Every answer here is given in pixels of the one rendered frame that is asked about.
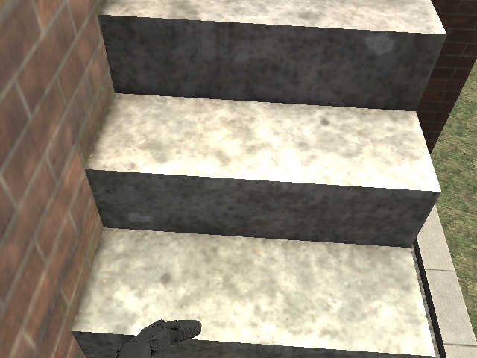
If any robot left hand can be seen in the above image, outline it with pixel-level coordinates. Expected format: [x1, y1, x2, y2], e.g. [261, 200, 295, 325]
[116, 319, 202, 358]

